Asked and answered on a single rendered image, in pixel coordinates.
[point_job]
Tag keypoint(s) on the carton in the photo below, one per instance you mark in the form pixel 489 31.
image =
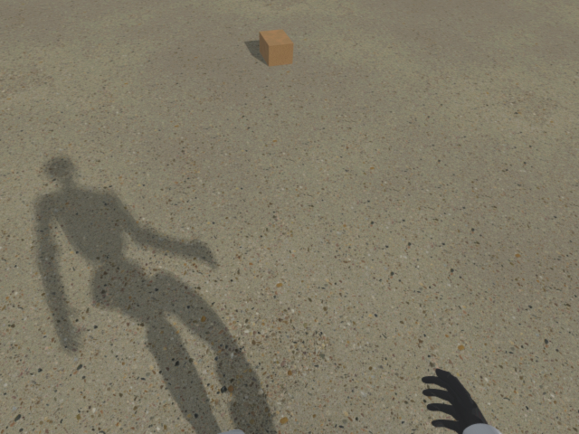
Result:
pixel 276 47

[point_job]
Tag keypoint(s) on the robot right hand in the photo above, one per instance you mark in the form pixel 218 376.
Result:
pixel 463 408

